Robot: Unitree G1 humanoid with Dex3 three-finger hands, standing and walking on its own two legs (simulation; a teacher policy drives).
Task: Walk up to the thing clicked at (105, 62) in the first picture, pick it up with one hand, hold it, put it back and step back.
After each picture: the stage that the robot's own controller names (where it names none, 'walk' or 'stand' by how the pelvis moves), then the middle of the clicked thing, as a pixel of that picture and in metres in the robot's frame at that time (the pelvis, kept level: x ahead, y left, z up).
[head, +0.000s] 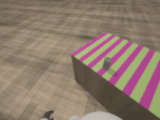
stand; (106, 63) +0.57 -0.12 -0.09
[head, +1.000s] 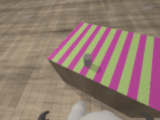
walk; (87, 60) +0.50 +0.08 -0.06
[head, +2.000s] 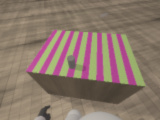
stand; (71, 62) +0.50 +0.21 -0.05
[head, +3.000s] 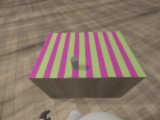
stand; (74, 63) +0.50 +0.18 -0.06
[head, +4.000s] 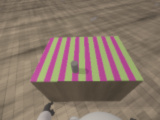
stand; (74, 67) +0.50 +0.17 -0.09
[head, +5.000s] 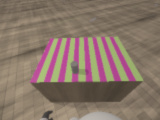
stand; (74, 67) +0.49 +0.18 -0.09
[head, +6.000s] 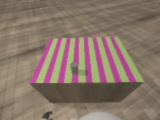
stand; (74, 68) +0.48 +0.18 -0.09
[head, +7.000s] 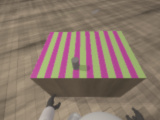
rise first; (75, 63) +0.50 +0.17 -0.09
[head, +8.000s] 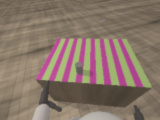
rise first; (79, 68) +0.49 +0.17 -0.09
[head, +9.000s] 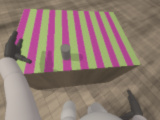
go down; (65, 52) +0.50 +0.16 -0.02
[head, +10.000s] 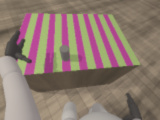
go down; (65, 53) +0.51 +0.16 -0.01
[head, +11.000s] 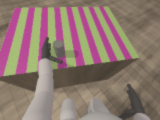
close in; (59, 49) +0.52 +0.17 +0.02
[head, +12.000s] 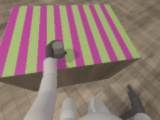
lift; (59, 50) +0.50 +0.17 +0.02
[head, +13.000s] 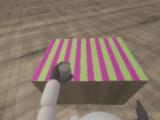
lift; (65, 73) +0.30 +0.18 +0.12
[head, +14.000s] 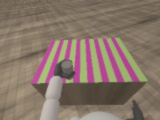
hold; (68, 70) +0.33 +0.17 +0.11
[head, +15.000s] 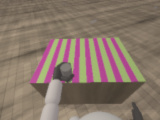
hold; (67, 73) +0.32 +0.17 +0.10
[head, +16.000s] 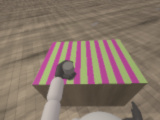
hold; (69, 71) +0.33 +0.16 +0.11
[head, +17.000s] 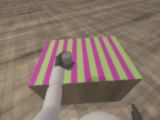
crouch; (68, 61) +0.40 +0.17 +0.12
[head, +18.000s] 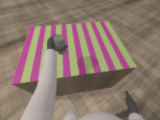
lower; (60, 45) +0.51 +0.18 +0.11
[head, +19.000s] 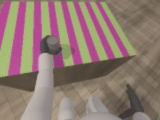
lower; (54, 46) +0.52 +0.18 +0.03
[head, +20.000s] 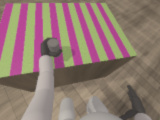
lower; (54, 48) +0.51 +0.18 +0.02
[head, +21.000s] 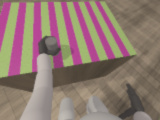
lower; (52, 47) +0.52 +0.19 +0.03
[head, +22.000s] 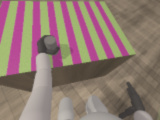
lower; (52, 46) +0.52 +0.19 +0.03
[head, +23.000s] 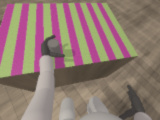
open; (55, 48) +0.51 +0.18 +0.02
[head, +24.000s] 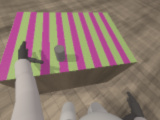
sink last; (60, 53) +0.50 +0.18 +0.00
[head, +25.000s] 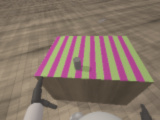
stand; (77, 63) +0.51 +0.18 -0.04
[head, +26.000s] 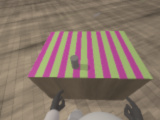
stand; (74, 62) +0.50 +0.18 -0.02
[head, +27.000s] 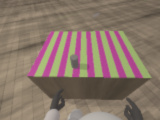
stand; (74, 61) +0.50 +0.18 -0.02
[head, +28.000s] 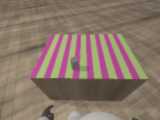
stand; (74, 63) +0.50 +0.18 -0.05
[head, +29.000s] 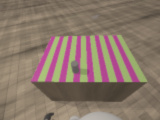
stand; (75, 67) +0.48 +0.17 -0.09
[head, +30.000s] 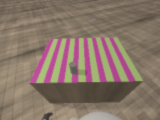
stand; (73, 68) +0.49 +0.19 -0.09
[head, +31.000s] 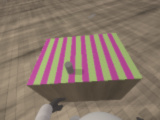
walk; (69, 68) +0.47 +0.23 -0.08
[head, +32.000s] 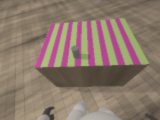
walk; (75, 52) +0.58 +0.20 -0.07
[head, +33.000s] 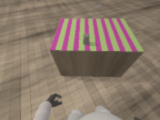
walk; (86, 39) +0.82 +0.10 -0.07
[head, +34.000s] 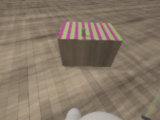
stand; (83, 32) +1.23 +0.23 -0.07
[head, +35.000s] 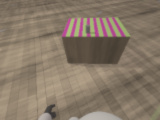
stand; (87, 29) +1.25 +0.11 -0.08
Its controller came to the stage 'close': yes
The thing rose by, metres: 0.20
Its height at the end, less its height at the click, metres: +0.00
